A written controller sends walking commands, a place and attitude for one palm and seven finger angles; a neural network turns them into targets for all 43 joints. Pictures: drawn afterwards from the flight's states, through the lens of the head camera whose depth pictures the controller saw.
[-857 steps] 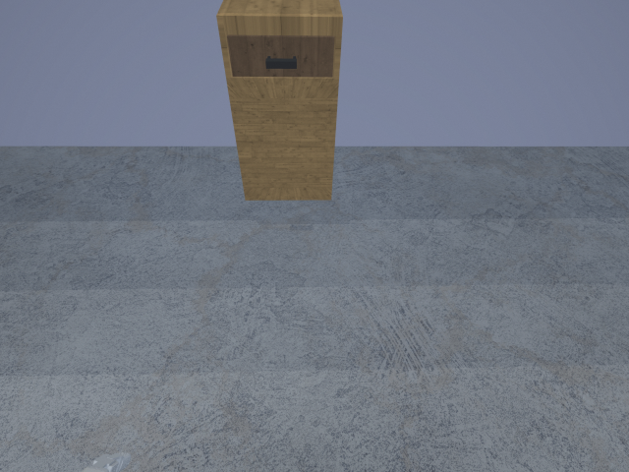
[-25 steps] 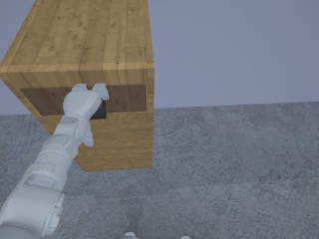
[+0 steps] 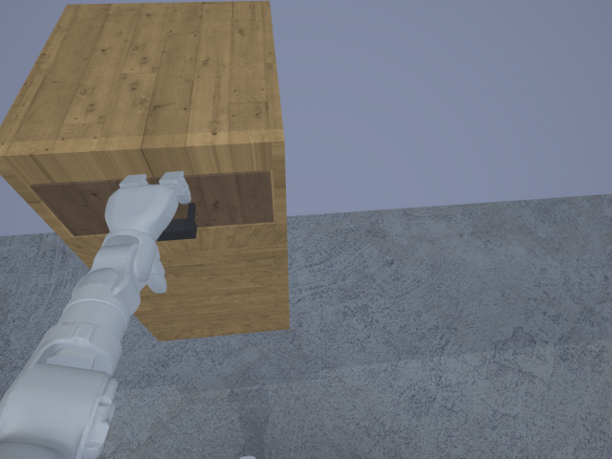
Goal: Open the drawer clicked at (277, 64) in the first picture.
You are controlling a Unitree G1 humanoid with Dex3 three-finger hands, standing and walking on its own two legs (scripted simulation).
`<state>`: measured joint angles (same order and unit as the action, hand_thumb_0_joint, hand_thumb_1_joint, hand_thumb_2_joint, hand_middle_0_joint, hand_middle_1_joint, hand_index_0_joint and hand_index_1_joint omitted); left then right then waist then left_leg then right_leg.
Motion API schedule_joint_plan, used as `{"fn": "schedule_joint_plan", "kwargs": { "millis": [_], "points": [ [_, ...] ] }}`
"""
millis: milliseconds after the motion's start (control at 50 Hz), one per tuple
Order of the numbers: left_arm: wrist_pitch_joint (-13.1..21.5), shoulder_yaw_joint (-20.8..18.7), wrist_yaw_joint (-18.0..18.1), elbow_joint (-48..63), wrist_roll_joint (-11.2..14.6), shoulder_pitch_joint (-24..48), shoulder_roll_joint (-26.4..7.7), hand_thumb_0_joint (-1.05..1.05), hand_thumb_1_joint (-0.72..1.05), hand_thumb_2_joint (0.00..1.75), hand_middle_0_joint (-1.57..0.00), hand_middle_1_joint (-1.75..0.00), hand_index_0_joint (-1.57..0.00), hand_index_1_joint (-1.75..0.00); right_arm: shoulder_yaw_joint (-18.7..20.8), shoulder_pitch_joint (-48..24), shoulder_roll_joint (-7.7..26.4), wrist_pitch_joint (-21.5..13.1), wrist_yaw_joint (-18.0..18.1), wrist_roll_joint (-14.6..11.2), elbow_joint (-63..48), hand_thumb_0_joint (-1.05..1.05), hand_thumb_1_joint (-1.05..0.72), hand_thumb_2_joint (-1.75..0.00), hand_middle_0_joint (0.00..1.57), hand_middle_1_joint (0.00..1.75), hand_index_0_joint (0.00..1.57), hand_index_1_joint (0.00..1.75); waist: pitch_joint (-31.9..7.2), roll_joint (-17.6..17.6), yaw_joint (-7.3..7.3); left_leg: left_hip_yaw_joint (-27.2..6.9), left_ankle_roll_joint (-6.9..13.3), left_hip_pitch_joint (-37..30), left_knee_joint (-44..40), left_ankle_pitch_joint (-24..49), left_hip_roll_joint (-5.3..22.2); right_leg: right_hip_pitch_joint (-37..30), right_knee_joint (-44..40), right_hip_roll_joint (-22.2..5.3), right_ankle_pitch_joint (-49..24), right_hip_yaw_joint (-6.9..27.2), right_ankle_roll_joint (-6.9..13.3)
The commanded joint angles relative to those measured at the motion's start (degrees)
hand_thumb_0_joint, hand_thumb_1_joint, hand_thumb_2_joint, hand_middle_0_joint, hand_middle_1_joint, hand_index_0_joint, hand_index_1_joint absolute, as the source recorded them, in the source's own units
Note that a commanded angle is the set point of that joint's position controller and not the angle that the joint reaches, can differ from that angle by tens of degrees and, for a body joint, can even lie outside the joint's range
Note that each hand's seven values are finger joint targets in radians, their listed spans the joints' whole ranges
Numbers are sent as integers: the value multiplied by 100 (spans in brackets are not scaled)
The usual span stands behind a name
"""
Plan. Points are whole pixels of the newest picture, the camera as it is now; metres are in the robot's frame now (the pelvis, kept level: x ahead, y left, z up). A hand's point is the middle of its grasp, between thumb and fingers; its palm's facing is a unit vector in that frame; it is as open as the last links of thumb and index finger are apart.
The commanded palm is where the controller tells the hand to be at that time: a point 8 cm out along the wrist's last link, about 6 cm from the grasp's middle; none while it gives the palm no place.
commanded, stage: re-aim the fingers above the handle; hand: left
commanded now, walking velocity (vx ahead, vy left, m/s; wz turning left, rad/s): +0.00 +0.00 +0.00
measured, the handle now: (163, 220) +0.50 +0.23 -0.05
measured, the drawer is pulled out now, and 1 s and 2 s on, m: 0.00 0.00 0.00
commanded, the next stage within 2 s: lower the fingers behind the handle in 1.82 s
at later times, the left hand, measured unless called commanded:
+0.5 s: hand (166, 218) +0.46 +0.20 +0.01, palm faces -0.02 -0.09 -1.00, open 13.8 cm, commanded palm +0.42 +0.22 +0.06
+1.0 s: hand (164, 239) +0.42 +0.20 +0.00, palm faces +0.02 -0.07 -1.00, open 13.8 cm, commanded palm +0.39 +0.22 +0.07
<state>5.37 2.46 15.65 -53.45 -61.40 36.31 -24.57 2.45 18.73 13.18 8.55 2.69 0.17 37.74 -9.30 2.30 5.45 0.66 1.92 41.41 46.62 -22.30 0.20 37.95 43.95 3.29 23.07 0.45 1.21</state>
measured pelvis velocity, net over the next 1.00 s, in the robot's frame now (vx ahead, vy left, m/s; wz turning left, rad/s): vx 0.00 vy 0.00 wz -0.02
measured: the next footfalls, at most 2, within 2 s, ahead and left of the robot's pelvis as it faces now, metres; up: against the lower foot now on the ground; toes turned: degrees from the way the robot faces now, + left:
none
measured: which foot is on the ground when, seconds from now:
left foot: down 0.00-1.00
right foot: down 0.00-1.00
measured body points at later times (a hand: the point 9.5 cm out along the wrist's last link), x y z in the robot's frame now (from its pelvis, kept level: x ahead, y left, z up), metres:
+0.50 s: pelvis +0.00 +0.01 +0.00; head +0.08 +0.01 +0.44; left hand +0.45 +0.20 +0.06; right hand +0.04 -0.26 -0.13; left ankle -0.01 +0.10 -0.70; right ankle -0.03 -0.11 -0.70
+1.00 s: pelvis +0.00 +0.00 +0.00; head +0.06 +0.00 +0.44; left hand +0.42 +0.20 +0.06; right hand +0.06 -0.27 -0.13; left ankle -0.01 +0.10 -0.70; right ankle -0.03 -0.11 -0.70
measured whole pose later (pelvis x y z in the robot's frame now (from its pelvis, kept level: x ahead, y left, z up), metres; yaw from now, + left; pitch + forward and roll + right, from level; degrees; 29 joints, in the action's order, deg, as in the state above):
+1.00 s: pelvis +0.00 +0.00 +0.00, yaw -1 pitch +17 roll -1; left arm 0.9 2.1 24.2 -50.0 -63.4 31.9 -19.8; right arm 3.4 16.3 13.9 8.9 0.8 0.7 38.3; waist -9.9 2.8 4.1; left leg 1.8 2.1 41.3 47.3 -22.7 0.2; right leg 38.6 45.5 3.2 23.5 1.6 1.0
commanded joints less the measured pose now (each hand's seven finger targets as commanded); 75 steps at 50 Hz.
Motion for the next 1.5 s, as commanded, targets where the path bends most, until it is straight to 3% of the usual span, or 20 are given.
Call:
{"fn": "schedule_joint_plan", "kwargs": {
  "millis": [0,100,140,240,320,460,540,660,720,740,820,920,960,1060,1140,1180,1260,1360,1440,1480],
  "points": [
    [131,-862,751,1169,-136,2179,-1816,0,-50,30,-30,-120,-30,-120,347,379,873,-146,5,16,-417,0,-90,-90,20,30,20,30,-1902,207,-219,-10,88,-1101,-168,2105,-147,-445,-216,41,-2002,-48,139],
    [-199,-670,1150,1220,-171,2477,-1595,0,-50,30,-30,-120,-30,-120,439,472,925,-189,-84,47,-291,0,-90,-90,20,30,20,30,-2578,385,-81,-5,49,-1480,0,2480,-137,-393,-109,79,-2230,-96,109],
    [-350,-206,1066,1131,-48,2815,-1073,0,-50,30,-30,-120,-30,-120,482,556,940,-210,-103,44,-181,0,-90,-90,20,30,20,30,-2481,228,199,-44,69,-1690,16,2505,-108,-274,-211,94,-2215,-132,90],
    [-435,291,590,1244,241,3151,-657,0,-50,30,-30,-120,-30,-120,492,634,964,-228,-38,15,-64,0,-90,-90,20,30,20,30,-2348,305,363,-159,70,-2230,-129,2551,-66,-125,-450,97,-2065,-155,74],
    [-305,88,461,945,108,2950,-904,0,-50,30,-30,-120,-30,-120,427,635,945,-201,-4,19,-26,0,-90,-90,20,30,20,30,-1842,356,245,-215,58,-2042,-213,2435,-61,56,-452,104,-1832,-210,120],
    [-578,-875,858,507,-168,1848,-1736,0,-50,30,-30,-120,-30,-120,301,451,922,-62,-139,66,-359,0,-90,-90,20,30,20,30,-2156,217,-422,-24,25,-1379,-200,2868,-97,-560,-88,124,-2354,-203,173],
    [-746,-836,898,609,-115,1880,-1777,0,-50,30,-30,-120,-30,-120,328,406,977,-50,-107,32,-434,0,-90,-90,20,30,20,30,-2128,-328,-296,86,83,-1071,-253,2372,-124,-973,-259,70,-2422,-85,101],
    [-213,59,604,1701,78,2954,-879,0,-50,30,-30,-120,-30,-120,476,544,917,-231,5,-13,-273,0,-90,-90,20,30,20,30,-2432,188,228,-87,113,-2176,-246,2516,-31,-382,-469,73,-2132,-70,41],
    [-36,386,527,1632,140,3030,-503,0,-50,30,-30,-120,-30,-120,495,593,892,-307,41,21,-111,0,-90,-90,20,30,20,30,-1944,366,350,-233,62,-2363,-230,2363,-7,180,-486,91,-1661,-162,86],
    [-3,607,504,1680,199,2928,-161,0,-50,30,-30,-120,-30,-120,499,566,848,-322,12,27,-123,0,-90,-90,20,30,20,30,-1928,461,334,-260,44,-2483,-243,2479,-7,240,-507,89,-1621,-197,110],
    [-110,-109,749,1434,96,1733,-650,0,-50,30,-30,-120,-30,-120,460,438,841,-235,-126,43,-190,0,-90,-90,20,30,20,30,-2166,640,-236,-251,-54,-2404,-265,2892,-15,4,-301,134,-1761,-295,207],
    [-694,-843,1183,1139,-164,1293,-1519,0,-50,30,-30,-120,-30,-120,320,118,884,-77,-189,36,-402,0,-90,-90,20,30,20,30,-1792,-20,-551,49,29,-1221,-392,2311,-157,-861,-257,91,-2151,-160,185],
    [-850,-1013,1270,1317,-270,1433,-1831,0,-50,30,-30,-120,-30,-120,291,-45,863,-38,-135,27,-508,0,-90,-90,20,30,20,30,-2017,-169,-596,107,57,-1149,-452,2244,-191,-1215,-308,50,-2340,-41,139],
    [-910,-437,925,1433,-39,1610,-1289,0,-50,30,-30,-120,-30,-120,360,-42,873,-158,-2,-100,-524,0,-90,-90,20,30,20,30,-1995,-345,-190,151,123,-1463,-514,2016,-163,-1280,-591,11,-2381,29,34],
    [-553,856,378,1862,295,2256,78,0,-50,30,-30,-120,-30,-120,414,80,821,-332,62,-84,-404,0,-90,-90,20,30,20,30,-1621,-109,317,-8,154,-2146,-496,1963,-120,-588,-776,0,-1932,-53,43],
    [-310,921,205,1848,315,2366,62,0,-50,30,-30,-120,-30,-120,418,133,827,-366,115,-52,-324,0,-90,-90,20,30,20,30,-1414,19,350,-92,151,-2242,-453,1777,-127,-257,-775,-2,-1641,-61,57],
    [125,335,360,1957,111,2641,-579,0,-50,30,-30,-120,-30,-120,371,212,784,-381,107,-6,-275,0,-90,-90,20,30,20,30,-1753,335,92,-175,104,-2099,-319,1793,-174,-58,-517,2,-1467,-76,113],
    [-235,-1091,1185,1210,-192,2086,-1977,0,-50,30,-30,-120,-30,-120,254,55,816,-248,23,61,-308,0,-90,-90,20,30,20,30,-2007,152,-451,-67,43,-1021,-154,1986,-244,-517,-58,18,-1820,-71,162],
    [-1036,-967,1410,652,-216,1462,-1801,0,-50,30,-30,-120,-30,-120,234,-63,819,-132,-74,78,-423,0,-90,-90,20,30,20,30,-2380,40,-640,163,4,-885,-159,2310,-277,-1142,-50,33,-2508,-40,138],
    [-1301,-705,1194,582,-131,1324,-1582,0,-50,30,-30,-120,-30,-120,285,81,853,-84,-82,4,-480,0,-90,-90,20,30,20,30,-2565,-237,-526,230,29,-980,-222,2356,-241,-1442,-187,31,-2824,2,67]
  ]
}}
